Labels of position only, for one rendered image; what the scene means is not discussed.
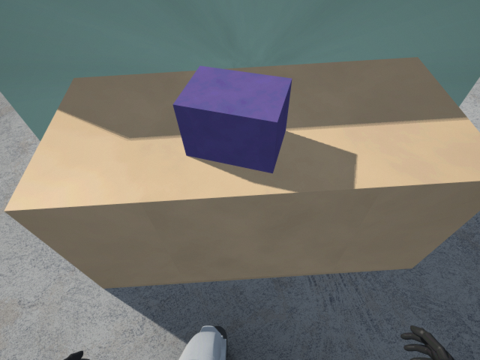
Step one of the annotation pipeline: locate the carton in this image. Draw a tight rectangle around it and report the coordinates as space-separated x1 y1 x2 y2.
173 66 292 173

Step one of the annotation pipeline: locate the robot left thigh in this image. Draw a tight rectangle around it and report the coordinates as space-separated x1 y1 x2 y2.
179 331 227 360

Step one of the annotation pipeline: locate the pedestal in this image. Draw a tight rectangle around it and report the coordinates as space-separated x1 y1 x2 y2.
4 57 480 289

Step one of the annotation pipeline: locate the robot left shin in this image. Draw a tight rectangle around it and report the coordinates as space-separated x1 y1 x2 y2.
200 325 221 335

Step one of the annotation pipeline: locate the right robot hand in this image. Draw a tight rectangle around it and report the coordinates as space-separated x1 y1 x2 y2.
400 325 454 360

